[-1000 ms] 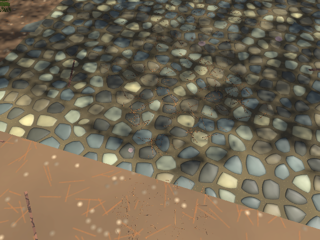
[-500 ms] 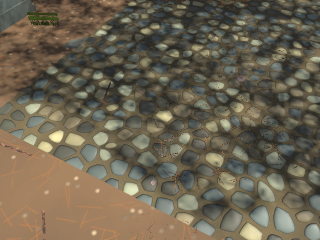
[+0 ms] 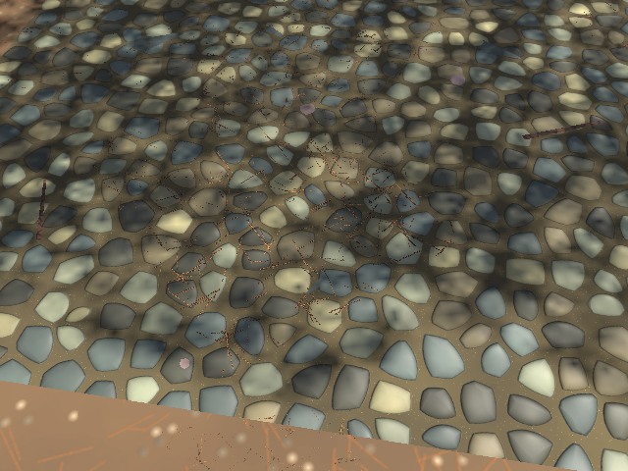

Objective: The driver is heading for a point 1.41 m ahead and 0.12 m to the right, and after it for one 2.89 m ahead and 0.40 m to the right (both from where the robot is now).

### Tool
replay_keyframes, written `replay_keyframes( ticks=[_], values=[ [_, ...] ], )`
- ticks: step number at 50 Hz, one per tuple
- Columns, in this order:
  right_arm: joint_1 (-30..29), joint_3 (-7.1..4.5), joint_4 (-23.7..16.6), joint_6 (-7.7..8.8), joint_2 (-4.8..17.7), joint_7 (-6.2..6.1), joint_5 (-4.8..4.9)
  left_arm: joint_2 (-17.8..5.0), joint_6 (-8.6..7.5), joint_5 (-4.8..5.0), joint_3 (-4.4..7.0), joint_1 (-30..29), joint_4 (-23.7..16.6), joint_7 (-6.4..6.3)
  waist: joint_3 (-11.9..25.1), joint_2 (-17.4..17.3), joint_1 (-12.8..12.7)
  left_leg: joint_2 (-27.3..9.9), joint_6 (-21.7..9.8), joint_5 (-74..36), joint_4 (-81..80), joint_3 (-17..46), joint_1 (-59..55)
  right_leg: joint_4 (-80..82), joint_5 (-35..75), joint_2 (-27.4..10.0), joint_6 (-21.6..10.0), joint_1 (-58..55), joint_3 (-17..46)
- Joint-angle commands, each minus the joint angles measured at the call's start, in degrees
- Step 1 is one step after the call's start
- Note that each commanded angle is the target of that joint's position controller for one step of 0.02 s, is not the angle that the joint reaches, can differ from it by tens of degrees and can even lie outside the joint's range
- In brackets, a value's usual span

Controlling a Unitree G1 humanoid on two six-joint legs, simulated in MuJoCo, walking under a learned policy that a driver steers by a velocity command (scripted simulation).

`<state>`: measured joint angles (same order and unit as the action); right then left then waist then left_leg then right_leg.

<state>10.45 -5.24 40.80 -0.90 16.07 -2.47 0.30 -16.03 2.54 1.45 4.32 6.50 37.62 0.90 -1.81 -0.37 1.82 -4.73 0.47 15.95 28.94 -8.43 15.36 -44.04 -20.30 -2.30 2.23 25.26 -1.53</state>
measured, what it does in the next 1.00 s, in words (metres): steps on the spot, turning right: right foot, then left foot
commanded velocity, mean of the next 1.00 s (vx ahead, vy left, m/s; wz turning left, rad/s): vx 0.00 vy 0.00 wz -0.31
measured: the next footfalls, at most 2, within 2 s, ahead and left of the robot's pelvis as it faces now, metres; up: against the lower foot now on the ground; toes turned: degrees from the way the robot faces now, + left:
right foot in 0.04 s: +0.04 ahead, -0.14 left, +0.00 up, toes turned -10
left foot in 0.52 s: +0.09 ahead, +0.09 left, +0.00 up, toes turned -19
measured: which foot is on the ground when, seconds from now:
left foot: down 0.00-0.04, up 0.06-0.50, down 0.52-1.00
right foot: up 0.00-0.02, down 0.04-1.00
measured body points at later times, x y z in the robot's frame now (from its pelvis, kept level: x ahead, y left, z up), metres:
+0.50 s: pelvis +0.01 -0.03 +0.00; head +0.04 -0.04 +0.45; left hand +0.24 +0.20 -0.08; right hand +0.10 -0.33 -0.10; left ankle +0.05 +0.11 -0.73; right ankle +0.01 -0.13 -0.74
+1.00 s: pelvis +0.02 -0.02 -0.01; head +0.03 -0.02 +0.44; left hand +0.24 +0.17 -0.10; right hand +0.09 -0.30 -0.10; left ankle +0.05 +0.10 -0.74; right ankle -0.01 -0.14 -0.74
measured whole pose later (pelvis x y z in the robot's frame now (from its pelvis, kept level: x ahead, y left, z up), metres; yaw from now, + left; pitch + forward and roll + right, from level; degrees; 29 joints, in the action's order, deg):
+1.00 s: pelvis +0.02 -0.02 -0.01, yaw -17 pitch -1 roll +0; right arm 9.8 -2.3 39.7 1.1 12.8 0.2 -0.6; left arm -12.5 0.5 -1.0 2.7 11.5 36.0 -0.1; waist -1.3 0.1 0.2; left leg 0.2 0.7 18.2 32.6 1.6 13.7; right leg -33.5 -17.1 2.9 -0.2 15.6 6.1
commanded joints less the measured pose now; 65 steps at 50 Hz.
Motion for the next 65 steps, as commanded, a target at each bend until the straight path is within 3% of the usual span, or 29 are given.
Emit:
replay_keyframes(
  ticks=[1, 2, 3, 4, 5, 6, 7, 8, 10, 15, 18, 22, 25, 26, 27, 28, 29, 32, 34, 35, 36, 42, 56, 58, 60, 62, 65],
  values=[
    [-0.4, -2.46, -2.8, 0.59, 8.9, 0.09, 1.34, -5.5, -0.25, -0.28, 2.19, 4.2, -3.4, 0.55, 8.4, -8.4, -2.6, -10.8, -7.6, -19.4, 0.3, 5.6, -5.1, 15.1, 9.7, 4.0, -3.1, -10.4, -4.3],
    [2.5, -1.97, -1.6, 0.78, 6.8, 0.49, 0.56, -8.2, -0.28, -0.59, 3.25, 6.5, -3.3, -0.07, 8.5, -2.4, -2.7, -8.1, -3.2, -11.3, 8.3, 1.6, 1.6, 19.4, 19.2, 1.9, -5.5, -18.4, 1.1],
    [1.5, -0.59, -4.2, 0.89, 2.9, 0.92, -2.62, -16.1, -0.57, -1.40, 4.90, 8.5, -4.9, -1.12, 8.4, 16.2, -1.7, -0.7, 2.9, 19.2, 28.7, -2.3, 20.2, 20.0, 43.6, -15.2, -12.7, -28.4, 24.9],
    [-3.4, -0.89, -6.3, 1.30, 4.7, 0.69, -2.05, -16.1, -1.84, -3.31, 4.28, 8.8, -6.2, -0.49, 12.5, 15.0, -5.1, 4.1, 4.1, 25.5, 39.6, 8.5, 26.4, 21.5, 47.3, -21.9, -23.5, -25.6, 33.7],
    [-5.8, -1.44, -6.5, 1.15, 6.9, 0.44, -0.49, -14.2, -2.87, -3.54, 3.79, 7.9, -6.0, -0.02, 11.4, 9.6, -5.7, 3.2, 3.6, 21.3, 43.5, 11.6, 27.4, 22.7, 41.0, -18.7, -22.8, -23.9, 29.3],
    [-5.6, -1.67, -5.9, 0.89, 7.4, 0.06, -0.21, -12.5, -3.38, -2.58, 3.32, 5.1, -5.8, -0.23, 8.6, 7.9, -3.7, 2.5, 2.9, 15.8, 42.5, 12.3, 27.8, 22.6, 35.6, -15.0, -19.2, -21.3, 24.7],
    [-4.8, -1.86, -4.7, 0.62, 7.4, -0.54, -0.87, -10.7, -3.21, -1.50, 2.82, 2.6, -6.1, -0.75, 8.0, 5.3, -2.5, 1.7, 2.9, 11.6, 40.7, 13.0, 27.3, 22.5, 31.1, -12.4, -16.4, -19.8, 22.5],
    [-3.8, -2.06, -4.5, 0.31, 7.7, -0.80, -1.26, -9.9, -2.85, -0.85, 2.39, 0.6, -6.5, -1.11, 7.5, 6.1, -1.2, 1.9, 3.2, 8.8, 39.4, 13.0, 24.8, 22.9, 30.2, -10.9, -15.4, -16.6, 20.7],
    [-2.3, -1.92, -4.0, 0.36, 6.6, -0.48, -1.09, -9.5, -2.52, -1.34, 2.15, 0.3, -6.9, -1.63, 8.7, 6.9, -0.3, 3.5, 3.6, 5.2, 38.6, 12.4, 21.3, 23.4, 29.1, -9.0, -15.3, -14.5, 19.7],
    [-5.3, -0.92, -4.5, 0.90, 4.5, -0.23, -0.74, -10.4, -2.08, -1.05, 2.64, 2.4, -6.8, -2.73, 8.6, 7.8, -2.1, 4.9, 4.3, 2.7, 24.2, 13.8, 19.7, 23.5, 19.0, -7.5, -14.9, -15.9, 22.7],
    [-5.5, -0.71, -4.1, 1.28, 4.7, 0.40, -0.39, -10.4, -1.68, -1.39, 2.62, 1.9, -7.2, -2.66, 8.3, 8.9, -2.7, 5.1, 4.1, 3.6, 18.5, 13.6, 15.6, 23.2, 14.4, -7.3, -15.0, -14.0, 24.4],
    [-5.3, -0.49, -4.4, 2.02, 4.8, 1.45, 0.02, -9.6, -1.26, -1.68, 1.92, 2.1, -7.0, -1.93, 8.2, 9.7, -3.5, 5.2, 3.0, 5.8, 12.1, 12.4, 9.3, 21.2, 18.3, -7.3, -15.3, -13.0, 26.9],
    [-2.2, -0.09, -3.7, 2.88, 3.7, 2.45, -0.29, -7.7, -0.96, -1.15, 0.93, 0.9, -7.0, -1.93, 8.0, 8.6, -0.7, 5.1, 0.7, -5.3, -4.6, 11.1, -1.0, 18.3, 19.8, -4.6, -12.4, -10.9, 26.0],
    [-1.6, -0.31, -3.9, 3.10, 5.5, 2.48, -1.24, -6.3, -1.18, -1.55, 0.49, 2.9, -6.7, -2.02, 8.6, 5.9, -1.2, 0.8, -1.0, -11.8, -6.7, 14.6, -6.6, 16.4, 14.3, -2.6, -9.3, -7.8, 24.4],
    [-1.7, -0.97, -4.7, 2.97, 9.6, 2.18, -2.28, -4.4, -1.72, -2.63, -0.05, 6.1, -6.7, -1.90, 9.6, -5.0, -4.2, -8.5, -5.3, -23.1, -7.1, 23.4, -10.5, 8.5, 2.4, 3.4, -5.8, -3.3, 17.4],
    [-3.8, -0.30, -3.6, 2.82, 7.8, 2.19, -2.89, -5.1, -2.13, -2.28, 0.22, 5.0, -7.6, -1.85, 7.2, -14.7, -5.7, -13.2, -12.5, -23.1, -9.0, 30.0, -4.5, 7.6, -6.0, 6.0, -3.0, -2.3, 10.9],
    [-6.7, 0.66, -5.1, 2.97, 4.4, 2.16, -2.30, -7.6, -2.30, -2.58, 0.88, 4.3, -6.8, -1.95, 6.3, -12.0, -4.8, -12.4, -13.5, -20.6, -9.7, 29.1, -3.1, 5.7, -5.9, 4.1, -1.3, -4.4, 10.0],
    [-6.4, 0.42, -4.6, 3.00, 5.9, 1.77, -0.67, -5.0, -1.72, -2.82, 0.59, 2.0, -6.6, -1.61, 5.8, -9.1, -3.8, -6.5, -8.0, -15.4, -7.2, 22.8, -3.9, 12.8, 5.4, 2.9, -0.7, -8.5, 8.6],
    [-4.3, 0.93, -4.4, 3.01, 4.8, 1.93, -1.13, -3.7, -1.45, -2.64, 0.11, 2.2, -6.4, -1.04, 5.7, -7.1, -3.3, -3.1, -5.0, -10.3, -5.7, 19.3, -1.6, 15.0, 12.5, 2.1, -1.4, -13.0, 9.0],
    [-2.7, 1.04, -4.6, 3.08, 4.6, 2.17, -1.31, -5.1, -1.40, -2.50, 0.45, 2.0, -6.2, -0.97, 4.9, -4.0, -1.8, -1.0, -3.6, -6.3, -5.6, 17.4, -0.1, 14.2, 12.8, 2.1, -2.7, -12.9, 9.6],
    [-3.1, 1.03, -4.8, 3.07, 5.0, 2.32, -1.30, -4.9, -1.50, -2.32, 0.64, 2.8, -6.1, -0.84, 4.2, -3.0, -2.3, -0.1, -2.8, -3.5, -4.9, 15.8, -0.6, 14.4, 11.8, 2.1, -3.8, -11.4, 10.1],
    [-2.6, 1.40, -5.6, 2.75, 3.1, 2.35, -0.99, -3.5, -2.74, -2.48, 0.26, 2.4, -6.0, -0.84, 4.1, 2.8, -1.1, 2.0, -1.8, -6.1, -0.4, 12.7, -3.0, 16.9, 12.3, 0.7, -4.3, -9.1, 12.4],
    [-1.6, 1.35, -4.6, 3.06, 2.0, 2.28, -0.79, -1.6, -3.04, -2.27, 0.09, 3.0, -6.5, -1.51, 4.1, 0.8, -1.7, 2.2, -1.0, -6.9, -0.8, 12.8, -2.1, 16.0, 13.9, 1.1, -4.1, -11.2, 11.8],
    [-0.5, 1.44, -4.2, 2.83, 1.6, 2.10, -0.84, -1.2, -2.77, -2.26, 0.03, 3.7, -6.2, -1.65, 4.6, 1.0, -1.7, 3.5, -1.5, 3.5, -1.1, 11.8, -1.7, 16.6, 2.4, 2.3, -4.6, -10.9, 10.8],
    [0.2, 1.18, -4.4, 2.87, 2.5, 1.80, -0.18, -2.2, -2.85, -1.63, 0.33, 4.7, -6.6, -1.73, 1.0, 0.6, -1.9, 4.0, -3.4, 16.2, -1.3, 12.3, 1.6, 16.6, -13.3, 3.3, -6.1, -7.2, 10.5],
    [1.4, 1.25, -4.7, 3.70, 2.5, 1.60, 0.35, -1.8, -4.09, -0.95, 0.09, 5.6, -6.9, -1.57, -2.5, 0.5, -1.6, 3.2, -5.3, 21.8, -1.9, 14.3, 3.6, 16.1, -18.0, 3.0, -7.2, -3.8, 10.6],
    [4.4, 1.11, -4.5, 5.35, 3.3, 1.92, 0.81, -0.2, -6.88, -0.21, -0.46, 5.2, -7.7, -0.81, -3.6, -2.4, -0.7, 0.0, -9.0, 24.0, -4.6, 20.9, 0.9, 11.0, -14.1, 3.9, -7.4, -0.2, 8.4]
  ],
)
